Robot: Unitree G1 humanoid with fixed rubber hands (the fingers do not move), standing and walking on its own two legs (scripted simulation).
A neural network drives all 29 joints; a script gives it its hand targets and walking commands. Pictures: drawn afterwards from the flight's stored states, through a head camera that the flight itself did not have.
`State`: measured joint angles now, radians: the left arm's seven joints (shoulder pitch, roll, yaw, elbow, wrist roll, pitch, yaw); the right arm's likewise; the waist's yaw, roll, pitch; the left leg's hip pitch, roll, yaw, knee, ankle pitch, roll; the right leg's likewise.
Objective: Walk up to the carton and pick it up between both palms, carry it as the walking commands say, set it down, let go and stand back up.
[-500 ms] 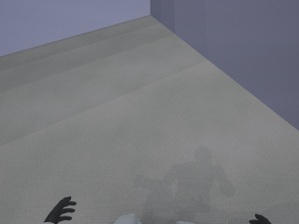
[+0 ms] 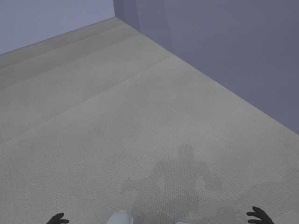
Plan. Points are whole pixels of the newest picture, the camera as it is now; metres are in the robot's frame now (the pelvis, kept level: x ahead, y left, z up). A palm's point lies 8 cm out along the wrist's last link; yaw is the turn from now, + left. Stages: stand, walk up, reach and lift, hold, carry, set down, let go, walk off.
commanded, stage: walk up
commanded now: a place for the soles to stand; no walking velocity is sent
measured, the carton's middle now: out of the picture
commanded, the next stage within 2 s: none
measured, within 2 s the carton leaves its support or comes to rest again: neither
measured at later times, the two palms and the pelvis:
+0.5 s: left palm out of the picture +0.09 +0.23 -0.12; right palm out of the picture -0.06 -0.37 -0.08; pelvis -0.10 -0.04 +0.00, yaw -15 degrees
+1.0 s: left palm out of the picture +0.06 +0.09 -0.11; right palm out of the picture -0.30 -0.39 -0.07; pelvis -0.20 -0.08 +0.01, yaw -34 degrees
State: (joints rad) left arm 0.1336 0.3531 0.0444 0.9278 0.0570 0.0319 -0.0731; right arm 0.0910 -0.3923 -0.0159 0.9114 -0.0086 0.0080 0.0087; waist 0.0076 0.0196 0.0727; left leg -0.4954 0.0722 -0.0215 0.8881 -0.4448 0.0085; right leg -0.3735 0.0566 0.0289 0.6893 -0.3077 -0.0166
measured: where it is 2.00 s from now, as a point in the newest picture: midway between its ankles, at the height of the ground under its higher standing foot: outside the picture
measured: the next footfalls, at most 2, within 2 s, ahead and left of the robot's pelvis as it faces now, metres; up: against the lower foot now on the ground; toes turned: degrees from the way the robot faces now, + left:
left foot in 0.18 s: +0.03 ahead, +0.08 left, +0.00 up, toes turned -4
right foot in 0.52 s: -0.07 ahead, -0.21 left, +0.00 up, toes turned -16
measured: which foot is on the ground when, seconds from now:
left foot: up 0.00-0.16, down 0.18-0.56, up 0.58-0.76, down 0.78-1.00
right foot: down 0.00-0.20, up 0.22-0.50, down 0.52-0.82, up 0.84-1.00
